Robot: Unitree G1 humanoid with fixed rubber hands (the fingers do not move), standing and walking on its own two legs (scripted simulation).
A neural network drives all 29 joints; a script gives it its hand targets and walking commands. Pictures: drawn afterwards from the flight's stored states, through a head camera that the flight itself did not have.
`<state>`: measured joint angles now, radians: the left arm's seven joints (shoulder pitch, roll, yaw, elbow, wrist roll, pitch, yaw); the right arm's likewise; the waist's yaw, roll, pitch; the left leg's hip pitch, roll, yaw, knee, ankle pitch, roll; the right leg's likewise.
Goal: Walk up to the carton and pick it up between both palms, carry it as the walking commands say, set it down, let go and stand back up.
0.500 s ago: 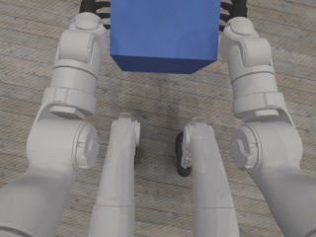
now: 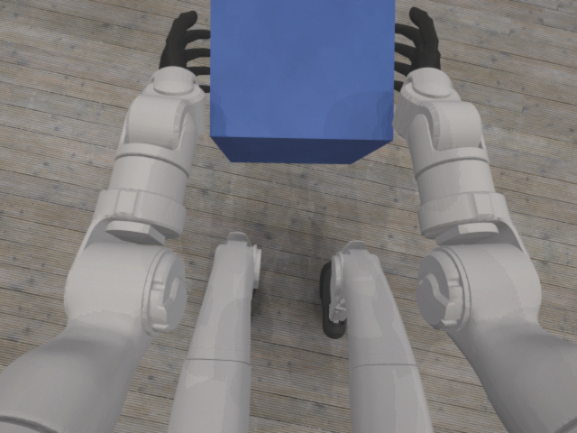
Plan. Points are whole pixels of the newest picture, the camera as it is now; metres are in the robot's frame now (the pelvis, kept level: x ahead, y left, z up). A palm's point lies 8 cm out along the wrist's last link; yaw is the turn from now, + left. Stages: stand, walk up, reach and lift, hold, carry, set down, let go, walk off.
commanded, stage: reach and lift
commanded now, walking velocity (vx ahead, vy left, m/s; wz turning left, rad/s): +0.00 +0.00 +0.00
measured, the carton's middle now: (296, 95) +0.52 +0.02 -0.09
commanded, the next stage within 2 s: none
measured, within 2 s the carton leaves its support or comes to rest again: neither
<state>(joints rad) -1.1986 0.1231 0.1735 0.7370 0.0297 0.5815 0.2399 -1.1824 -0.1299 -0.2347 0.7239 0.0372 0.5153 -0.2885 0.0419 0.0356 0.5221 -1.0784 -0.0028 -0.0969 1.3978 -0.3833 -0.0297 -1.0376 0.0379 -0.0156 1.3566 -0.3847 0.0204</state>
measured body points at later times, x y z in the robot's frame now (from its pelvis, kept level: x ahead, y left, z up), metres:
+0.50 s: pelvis +0.00 -0.01 +0.06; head +0.19 +0.00 +0.46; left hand +0.48 +0.15 +0.05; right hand +0.50 -0.14 +0.06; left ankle +0.17 +0.13 -0.58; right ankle +0.16 -0.13 -0.58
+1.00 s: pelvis +0.06 -0.01 +0.11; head +0.08 +0.00 +0.56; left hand +0.45 +0.14 +0.17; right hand +0.48 -0.14 +0.18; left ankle +0.17 +0.13 -0.58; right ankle +0.16 -0.13 -0.58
